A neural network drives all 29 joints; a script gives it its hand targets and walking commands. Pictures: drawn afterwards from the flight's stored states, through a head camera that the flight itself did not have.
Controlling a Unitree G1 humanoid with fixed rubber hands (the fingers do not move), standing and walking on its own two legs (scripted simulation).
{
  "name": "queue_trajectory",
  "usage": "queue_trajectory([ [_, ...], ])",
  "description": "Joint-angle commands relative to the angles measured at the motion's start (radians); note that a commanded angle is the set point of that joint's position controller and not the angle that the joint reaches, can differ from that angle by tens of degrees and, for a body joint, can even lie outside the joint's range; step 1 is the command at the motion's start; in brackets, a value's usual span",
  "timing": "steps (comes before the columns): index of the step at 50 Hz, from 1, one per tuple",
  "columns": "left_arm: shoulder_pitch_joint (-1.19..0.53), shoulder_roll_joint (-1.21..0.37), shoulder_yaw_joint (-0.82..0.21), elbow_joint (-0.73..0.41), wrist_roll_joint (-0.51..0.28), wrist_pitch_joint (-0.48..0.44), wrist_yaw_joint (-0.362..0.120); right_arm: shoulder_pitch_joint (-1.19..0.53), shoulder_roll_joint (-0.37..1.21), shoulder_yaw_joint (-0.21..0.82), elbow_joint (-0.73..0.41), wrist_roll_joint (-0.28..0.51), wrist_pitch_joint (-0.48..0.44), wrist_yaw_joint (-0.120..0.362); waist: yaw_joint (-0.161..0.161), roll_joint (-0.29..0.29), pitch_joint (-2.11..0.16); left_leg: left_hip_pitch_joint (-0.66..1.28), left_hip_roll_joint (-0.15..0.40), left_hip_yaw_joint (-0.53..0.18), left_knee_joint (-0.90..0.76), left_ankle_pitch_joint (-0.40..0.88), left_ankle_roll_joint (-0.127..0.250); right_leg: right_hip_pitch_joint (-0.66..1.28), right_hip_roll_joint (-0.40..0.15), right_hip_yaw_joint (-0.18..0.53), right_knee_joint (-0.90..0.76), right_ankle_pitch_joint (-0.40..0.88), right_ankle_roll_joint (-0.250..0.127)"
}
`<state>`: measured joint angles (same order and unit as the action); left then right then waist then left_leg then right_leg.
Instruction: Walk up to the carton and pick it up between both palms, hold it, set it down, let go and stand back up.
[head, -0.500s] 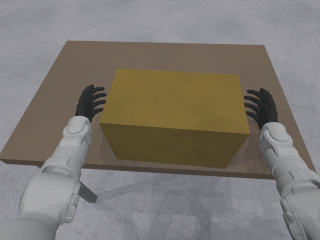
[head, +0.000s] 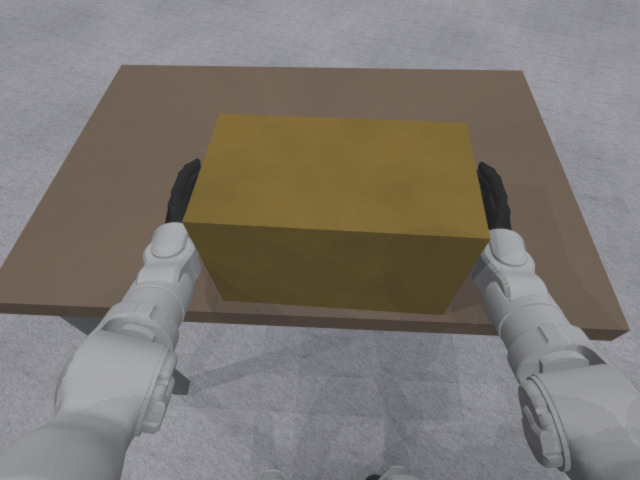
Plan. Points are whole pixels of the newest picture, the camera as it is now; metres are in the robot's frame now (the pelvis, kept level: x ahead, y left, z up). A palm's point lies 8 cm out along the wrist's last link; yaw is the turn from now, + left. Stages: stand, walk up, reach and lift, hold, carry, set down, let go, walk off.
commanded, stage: reach and lift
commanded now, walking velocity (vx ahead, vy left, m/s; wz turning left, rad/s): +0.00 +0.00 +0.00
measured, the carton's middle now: (335, 218) +0.43 +0.00 +0.06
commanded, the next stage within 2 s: none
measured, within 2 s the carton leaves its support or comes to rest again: leaves its support in 1.44 s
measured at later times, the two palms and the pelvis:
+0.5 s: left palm (184, 219) +0.44 +0.20 +0.06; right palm (489, 224) +0.42 -0.20 +0.06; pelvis +0.01 +0.00 +0.00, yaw +1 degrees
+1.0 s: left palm (186, 219) +0.44 +0.20 +0.06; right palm (489, 223) +0.42 -0.19 +0.06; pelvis +0.01 +0.00 +0.01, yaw +1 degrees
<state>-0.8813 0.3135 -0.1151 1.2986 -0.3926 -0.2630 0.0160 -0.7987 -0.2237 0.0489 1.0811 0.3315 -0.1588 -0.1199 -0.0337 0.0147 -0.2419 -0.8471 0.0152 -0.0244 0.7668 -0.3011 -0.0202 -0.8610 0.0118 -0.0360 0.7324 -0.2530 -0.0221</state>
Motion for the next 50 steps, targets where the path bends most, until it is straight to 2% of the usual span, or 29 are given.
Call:
queue_trajectory([
  [1, -0.562, 0.173, 0.029, -0.208, 0.005, -0.067, 0.002, -0.541, -0.138, -0.028, -0.215, -0.015, -0.056, 0.005, -0.006, 0.03, -0.752, 0.339, -0.04, 0.05, -0.056, 0.314, -0.05, 0.468, 0.017, -0.002, -0.073, 0.283, 0.046],
  [12, -0.548, 0.134, 0.04, -0.194, 0.033, -0.093, 0.0, -0.525, -0.098, -0.019, -0.199, -0.019, -0.077, 0.006, -0.011, 0.039, -0.721, 0.355, -0.04, 0.038, -0.054, 0.372, -0.052, 0.483, 0.01, 0.002, -0.078, 0.34, 0.051],
  [28, -0.555, 0.054, 0.033, -0.198, 0.045, -0.112, 0.001, -0.532, -0.035, -0.022, -0.209, -0.045, -0.076, 0.017, -0.009, 0.043, -0.714, 0.401, -0.031, 0.026, -0.058, 0.39, -0.054, 0.451, 0.008, -0.006, -0.091, 0.316, 0.042],
  [43, -0.57, -0.044, 0.04, -0.206, 0.074, -0.143, -0.006, -0.536, 0.074, -0.041, -0.221, -0.106, -0.071, 0.028, -0.013, 0.037, -0.705, 0.41, -0.028, 0.017, -0.074, 0.396, -0.05, 0.477, -0.002, -0.007, -0.109, 0.322, 0.04],
  [50, -0.576, -0.131, 0.054, -0.219, 0.117, -0.163, -0.026, -0.517, 0.188, -0.044, -0.249, -0.17, -0.078, 0.042, -0.016, 0.036, -0.692, 0.424, -0.029, 0.014, -0.101, 0.411, -0.047, 0.532, -0.011, -0.008, -0.134, 0.359, 0.044],
])
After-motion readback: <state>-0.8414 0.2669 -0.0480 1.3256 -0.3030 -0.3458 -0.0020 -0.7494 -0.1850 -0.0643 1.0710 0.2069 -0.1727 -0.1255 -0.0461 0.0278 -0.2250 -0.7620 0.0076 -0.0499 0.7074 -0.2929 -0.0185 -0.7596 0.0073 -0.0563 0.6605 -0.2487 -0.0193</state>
